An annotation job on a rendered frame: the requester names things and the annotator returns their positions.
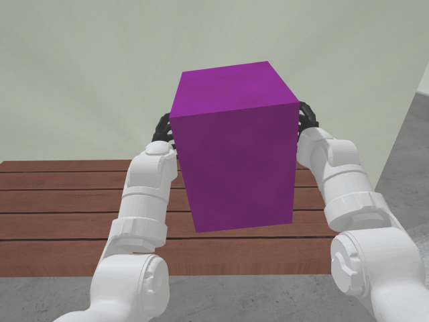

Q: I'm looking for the carton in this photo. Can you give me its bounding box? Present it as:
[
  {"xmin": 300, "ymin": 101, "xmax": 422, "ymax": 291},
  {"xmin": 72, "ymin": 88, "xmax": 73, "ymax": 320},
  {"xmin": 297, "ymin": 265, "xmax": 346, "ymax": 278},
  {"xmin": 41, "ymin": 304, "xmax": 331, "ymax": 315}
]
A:
[{"xmin": 169, "ymin": 61, "xmax": 300, "ymax": 233}]

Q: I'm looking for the right robot hand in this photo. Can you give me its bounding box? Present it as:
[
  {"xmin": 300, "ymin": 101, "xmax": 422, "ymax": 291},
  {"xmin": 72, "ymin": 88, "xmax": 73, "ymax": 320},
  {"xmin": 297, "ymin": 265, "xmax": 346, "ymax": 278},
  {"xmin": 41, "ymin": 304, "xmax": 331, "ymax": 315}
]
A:
[{"xmin": 297, "ymin": 101, "xmax": 319, "ymax": 148}]

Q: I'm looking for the robot left forearm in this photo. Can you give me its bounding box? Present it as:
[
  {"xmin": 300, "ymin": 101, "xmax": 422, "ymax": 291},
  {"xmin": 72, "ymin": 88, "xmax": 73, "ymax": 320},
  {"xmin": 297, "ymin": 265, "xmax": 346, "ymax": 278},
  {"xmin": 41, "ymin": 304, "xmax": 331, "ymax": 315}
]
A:
[{"xmin": 90, "ymin": 141, "xmax": 178, "ymax": 302}]

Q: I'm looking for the table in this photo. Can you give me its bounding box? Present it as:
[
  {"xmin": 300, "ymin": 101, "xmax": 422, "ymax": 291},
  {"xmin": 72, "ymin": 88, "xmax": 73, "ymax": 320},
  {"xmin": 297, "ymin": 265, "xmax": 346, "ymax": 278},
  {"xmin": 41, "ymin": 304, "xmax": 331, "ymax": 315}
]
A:
[{"xmin": 0, "ymin": 159, "xmax": 342, "ymax": 278}]

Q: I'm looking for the robot right upper arm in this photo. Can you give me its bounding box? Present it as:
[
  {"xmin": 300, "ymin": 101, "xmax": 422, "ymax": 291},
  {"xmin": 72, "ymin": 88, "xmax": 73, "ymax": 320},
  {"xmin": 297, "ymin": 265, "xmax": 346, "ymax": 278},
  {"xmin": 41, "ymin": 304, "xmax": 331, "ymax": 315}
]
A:
[{"xmin": 330, "ymin": 227, "xmax": 429, "ymax": 322}]

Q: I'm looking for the robot left upper arm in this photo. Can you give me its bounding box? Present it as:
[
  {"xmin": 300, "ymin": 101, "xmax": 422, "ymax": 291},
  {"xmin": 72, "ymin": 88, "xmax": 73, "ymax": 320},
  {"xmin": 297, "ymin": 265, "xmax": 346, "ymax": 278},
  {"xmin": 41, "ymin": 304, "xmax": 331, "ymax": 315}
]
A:
[{"xmin": 53, "ymin": 254, "xmax": 170, "ymax": 322}]

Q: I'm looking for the robot right forearm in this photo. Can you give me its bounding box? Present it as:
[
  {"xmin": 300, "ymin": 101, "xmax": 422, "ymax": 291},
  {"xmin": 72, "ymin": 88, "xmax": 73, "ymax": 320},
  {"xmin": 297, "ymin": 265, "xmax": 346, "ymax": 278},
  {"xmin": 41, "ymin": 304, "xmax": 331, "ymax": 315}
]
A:
[{"xmin": 296, "ymin": 127, "xmax": 426, "ymax": 279}]

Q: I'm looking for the left robot hand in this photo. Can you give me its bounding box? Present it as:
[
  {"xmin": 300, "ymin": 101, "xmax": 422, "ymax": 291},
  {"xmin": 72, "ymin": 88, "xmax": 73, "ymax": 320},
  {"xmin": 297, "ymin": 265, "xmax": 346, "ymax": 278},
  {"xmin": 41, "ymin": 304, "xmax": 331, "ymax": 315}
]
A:
[{"xmin": 151, "ymin": 113, "xmax": 178, "ymax": 159}]

